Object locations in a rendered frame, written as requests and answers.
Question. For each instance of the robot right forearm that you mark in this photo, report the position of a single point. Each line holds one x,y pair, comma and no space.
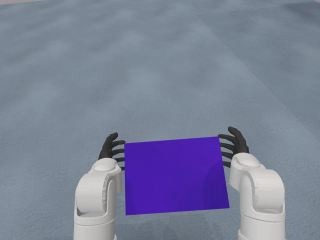
261,199

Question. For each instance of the robot left forearm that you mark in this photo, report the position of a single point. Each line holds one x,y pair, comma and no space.
95,201

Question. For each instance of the carton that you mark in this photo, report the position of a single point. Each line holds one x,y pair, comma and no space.
174,176

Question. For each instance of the robot left hand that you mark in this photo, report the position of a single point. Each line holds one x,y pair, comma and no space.
107,147

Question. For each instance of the robot right hand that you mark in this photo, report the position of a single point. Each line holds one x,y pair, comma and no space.
238,147

